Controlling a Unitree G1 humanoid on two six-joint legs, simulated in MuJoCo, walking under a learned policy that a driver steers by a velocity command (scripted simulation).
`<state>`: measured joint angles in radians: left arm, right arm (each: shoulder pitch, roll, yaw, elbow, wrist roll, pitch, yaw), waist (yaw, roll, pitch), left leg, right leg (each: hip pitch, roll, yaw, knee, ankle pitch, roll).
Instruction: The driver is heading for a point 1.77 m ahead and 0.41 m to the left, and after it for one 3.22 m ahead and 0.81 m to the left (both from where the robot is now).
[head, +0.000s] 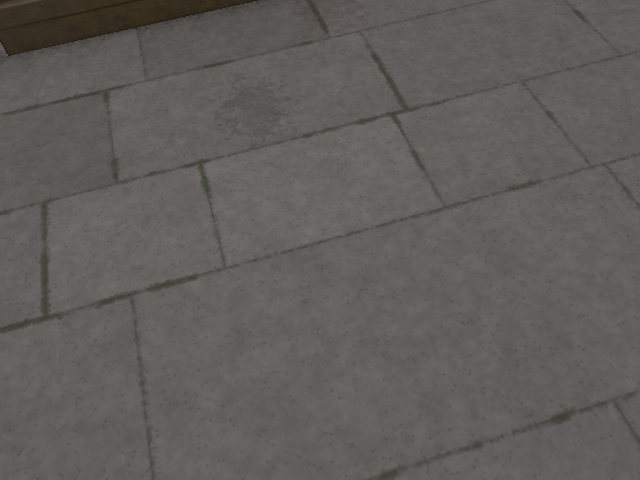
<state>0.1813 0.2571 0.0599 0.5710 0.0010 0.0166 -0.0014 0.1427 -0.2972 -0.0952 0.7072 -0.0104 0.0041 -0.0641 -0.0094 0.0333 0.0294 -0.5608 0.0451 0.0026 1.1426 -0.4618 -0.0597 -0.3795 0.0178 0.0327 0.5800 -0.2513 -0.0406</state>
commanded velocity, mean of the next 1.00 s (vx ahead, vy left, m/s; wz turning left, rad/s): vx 0.00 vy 0.00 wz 0.21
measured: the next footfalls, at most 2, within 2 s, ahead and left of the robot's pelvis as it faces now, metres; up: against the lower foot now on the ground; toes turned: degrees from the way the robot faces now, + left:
left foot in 0.32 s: +0.04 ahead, +0.14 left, +0.00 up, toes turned -3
left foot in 0.88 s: -0.02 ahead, +0.16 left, +0.00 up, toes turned +18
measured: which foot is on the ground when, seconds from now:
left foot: up 0.00-0.30, down 0.32-0.58, up 0.60-0.86, down 0.88-1.00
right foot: down 0.00-0.88, up 0.90-1.00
